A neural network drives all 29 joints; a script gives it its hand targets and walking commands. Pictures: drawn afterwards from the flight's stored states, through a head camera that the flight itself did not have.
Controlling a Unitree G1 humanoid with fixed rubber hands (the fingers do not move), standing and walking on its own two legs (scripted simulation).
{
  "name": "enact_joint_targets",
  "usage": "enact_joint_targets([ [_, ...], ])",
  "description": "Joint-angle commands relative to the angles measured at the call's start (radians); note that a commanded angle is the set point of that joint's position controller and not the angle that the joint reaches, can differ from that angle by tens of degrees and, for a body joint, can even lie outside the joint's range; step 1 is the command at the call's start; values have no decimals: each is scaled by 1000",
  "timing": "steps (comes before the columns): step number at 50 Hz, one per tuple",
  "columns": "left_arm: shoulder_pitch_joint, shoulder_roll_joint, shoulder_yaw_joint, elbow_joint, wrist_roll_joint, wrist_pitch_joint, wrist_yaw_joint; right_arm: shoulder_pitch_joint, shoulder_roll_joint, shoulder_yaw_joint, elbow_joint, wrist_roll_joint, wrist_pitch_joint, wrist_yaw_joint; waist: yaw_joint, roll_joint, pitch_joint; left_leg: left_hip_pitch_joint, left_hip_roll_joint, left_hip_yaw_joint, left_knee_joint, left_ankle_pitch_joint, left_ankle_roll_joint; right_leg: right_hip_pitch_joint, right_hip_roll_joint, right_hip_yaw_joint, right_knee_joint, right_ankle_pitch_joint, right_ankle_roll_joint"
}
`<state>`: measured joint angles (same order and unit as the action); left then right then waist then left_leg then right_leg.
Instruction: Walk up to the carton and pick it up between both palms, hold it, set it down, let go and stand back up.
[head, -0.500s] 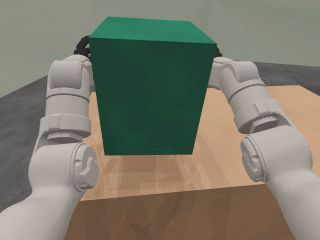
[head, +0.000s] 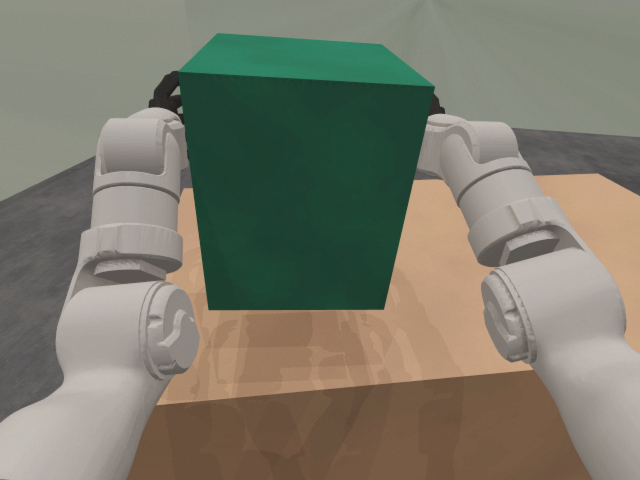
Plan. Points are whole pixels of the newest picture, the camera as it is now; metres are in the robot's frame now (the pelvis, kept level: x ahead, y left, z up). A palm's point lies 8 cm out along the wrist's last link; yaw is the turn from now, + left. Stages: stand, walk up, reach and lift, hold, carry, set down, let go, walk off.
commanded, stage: hold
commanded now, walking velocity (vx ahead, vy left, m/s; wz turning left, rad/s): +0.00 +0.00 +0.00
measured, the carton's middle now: (299, 169) +0.37 +0.01 +0.30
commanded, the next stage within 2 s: none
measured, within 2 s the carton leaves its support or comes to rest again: neither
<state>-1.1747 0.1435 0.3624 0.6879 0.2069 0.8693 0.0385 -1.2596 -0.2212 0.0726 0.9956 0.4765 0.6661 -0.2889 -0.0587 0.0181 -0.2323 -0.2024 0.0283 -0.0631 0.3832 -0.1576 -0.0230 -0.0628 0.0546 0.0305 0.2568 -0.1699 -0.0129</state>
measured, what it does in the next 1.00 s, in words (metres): stands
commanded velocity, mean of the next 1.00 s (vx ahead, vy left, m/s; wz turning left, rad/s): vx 0.00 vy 0.00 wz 0.00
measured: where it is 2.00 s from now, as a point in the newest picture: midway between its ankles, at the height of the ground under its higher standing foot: outside the picture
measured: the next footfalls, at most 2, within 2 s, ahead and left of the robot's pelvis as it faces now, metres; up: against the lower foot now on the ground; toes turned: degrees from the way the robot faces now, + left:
none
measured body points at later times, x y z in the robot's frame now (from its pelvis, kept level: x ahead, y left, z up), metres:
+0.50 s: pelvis +0.00 +0.00 +0.00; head -0.10 +0.01 +0.44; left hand +0.39 +0.15 +0.34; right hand +0.38 -0.14 +0.33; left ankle +0.03 +0.13 -0.75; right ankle -0.02 -0.11 -0.75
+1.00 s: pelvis +0.00 +0.00 +0.00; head -0.10 +0.01 +0.44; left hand +0.39 +0.15 +0.34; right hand +0.39 -0.14 +0.33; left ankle +0.03 +0.13 -0.75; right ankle -0.02 -0.11 -0.75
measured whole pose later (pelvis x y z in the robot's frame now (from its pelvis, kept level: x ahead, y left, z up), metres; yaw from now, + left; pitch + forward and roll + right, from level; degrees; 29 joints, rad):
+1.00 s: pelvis +0.00 +0.00 +0.00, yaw +0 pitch -1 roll -2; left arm -1.18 0.15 0.37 0.70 0.21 0.87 0.04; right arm -1.27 -0.22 0.07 1.02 0.48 0.66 -0.29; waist -0.06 0.01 -0.22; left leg -0.20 0.03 -0.07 0.38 -0.15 -0.02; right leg -0.06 0.06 0.04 0.26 -0.17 -0.01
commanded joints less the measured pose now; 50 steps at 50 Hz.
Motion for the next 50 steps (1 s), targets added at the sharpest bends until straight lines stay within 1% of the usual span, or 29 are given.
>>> enact_joint_targets([
  [1,-710,-607,-235,-139,-160,-82,-143,-803,620,65,-313,153,-21,128,0,32,-252,189,-42,13,-12,203,-30,-25,26,9,-33,158,51],
  [2,-722,-606,-234,-130,-161,-81,-142,-802,624,58,-300,144,-20,130,-4,29,-244,178,-42,15,-19,173,-25,-32,21,14,-36,138,53],
  [7,-684,-607,-237,-132,-171,-78,-140,-798,637,84,-342,161,-24,129,2,15,-297,199,-46,17,0,222,-22,-10,22,15,-30,193,56],
  [9,-690,-620,-254,-140,-175,-81,-144,-777,621,61,-340,151,-23,127,-21,36,-282,210,-44,11,2,237,-33,-13,25,16,-31,212,50],
  [10,-683,-620,-242,-127,-164,-78,-145,-782,619,61,-324,146,-20,127,-8,30,-254,205,-42,14,-4,225,-31,-27,26,15,-34,193,49],
  [11,-700,-612,-249,-143,-169,-80,-146,-772,608,51,-307,144,-16,128,-19,38,-256,204,-42,9,-8,213,-36,-24,24,14,-32,181,47],
  [12,-689,-605,-234,-139,-159,-79,-146,-777,626,69,-328,149,-18,128,-2,25,-261,195,-43,12,-7,223,-28,-9,24,16,-30,195,50],
  [13,-681,-616,-249,-162,-165,-79,-147,-754,616,66,-333,154,-16,123,-22,41,-278,207,-42,9,-1,254,-36,16,27,16,-24,238,48],
  [16,-704,-598,-241,-174,-163,-79,-146,-777,627,74,-319,159,-14,127,0,26,-268,204,-42,12,-6,241,-31,-8,25,14,-29,202,52],
  [18,-684,-607,-252,-149,-168,-75,-148,-766,620,65,-315,149,-14,129,-15,30,-260,192,-41,13,-10,219,-30,-6,25,17,-31,192,49],
  [20,-694,-615,-250,-148,-167,-75,-148,-783,621,63,-318,149,-19,130,-10,36,-255,194,-42,12,-9,222,-33,-14,22,17,-32,191,48],
  [21,-716,-601,-231,-164,-163,-81,-147,-782,634,73,-299,156,-15,131,5,21,-256,198,-44,16,-8,229,-28,-15,22,16,-31,190,55],
  [22,-722,-602,-246,-171,-171,-81,-147,-772,633,69,-308,154,-14,130,-10,30,-277,201,-45,13,-5,234,-32,-3,22,16,-29,202,53],
  [23,-724,-611,-251,-182,-169,-82,-143,-785,643,83,-323,158,-16,131,2,28,-291,200,-42,12,-3,243,-32,-2,27,13,-21,200,52],
  [25,-735,-623,-247,-150,-172,-81,-130,-821,641,74,-321,157,-19,142,19,38,-272,170,-39,11,-14,193,-26,-34,31,10,-28,127,44],
  [26,-715,-606,-231,-118,-170,-82,-133,-797,649,73,-314,148,-17,139,9,10,-264,168,-44,14,-15,178,-14,-23,21,19,-34,142,52],
  [28,-704,-611,-236,-122,-169,-85,-135,-799,649,78,-321,155,-21,136,13,17,-279,182,-45,13,-7,195,-18,-29,20,21,-30,170,53],
  [29,-727,-621,-253,-148,-179,-89,-135,-791,645,66,-311,152,-17,134,-5,21,-298,187,-41,10,-7,198,-24,-18,26,18,-24,170,52],
  [31,-721,-606,-236,-130,-174,-90,-136,-785,652,67,-302,145,-15,130,-4,5,-277,178,-46,13,-8,196,-19,-15,21,21,-29,189,56],
  [35,-719,-616,-229,-94,-162,-83,-144,-795,606,33,-261,133,-17,136,-6,44,-233,162,-37,10,-27,148,-27,-34,21,18,-38,118,40],
  [36,-704,-594,-199,-58,-146,-83,-148,-785,606,29,-228,125,-13,138,1,16,-204,149,-40,16,-37,118,-18,-38,16,22,-46,94,45],
  [39,-707,-626,-258,-126,-186,-96,-144,-804,625,53,-332,147,-32,131,-16,45,-332,199,-45,9,3,232,-37,9,24,19,-26,221,46],
  [40,-708,-631,-264,-133,-185,-96,-139,-797,612,51,-319,148,-28,130,-21,54,-311,204,-43,5,2,239,-43,-4,29,15,-26,210,42],
  [43,-680,-606,-223,-98,-158,-84,-139,-796,615,58,-298,146,-24,133,1,14,-247,190,-42,10,-16,203,-25,-28,23,13,-42,166,47],
  [45,-702,-609,-237,-134,-163,-86,-141,-774,614,60,-285,149,-21,131,-6,37,-266,187,-39,10,-14,221,-32,-7,23,18,-32,187,45],
  [46,-696,-594,-212,-126,-160,-86,-146,-766,633,73,-289,154,-18,127,4,20,-251,181,-47,16,-9,230,-24,10,16,24,-34,212,53],
  [47,-698,-591,-230,-155,-163,-86,-147,-759,627,73,-291,157,-17,125,-9,21,-273,199,-48,12,-6,243,-31,16,20,20,-27,233,57],
  [48,-728,-591,-229,-150,-159,-84,-145,-773,614,59,-268,152,-14,130,-4,45,-240,187,-42,11,-14,219,-36,-18,21,15,-30,182,49],
  [50,-726,-603,-241,-149,-167,-84,-149,-778,628,62,-292,151,-17,130,-8,36,-265,175,-44,11,-12,209,-30,-3,19,20,-30,180,50],
])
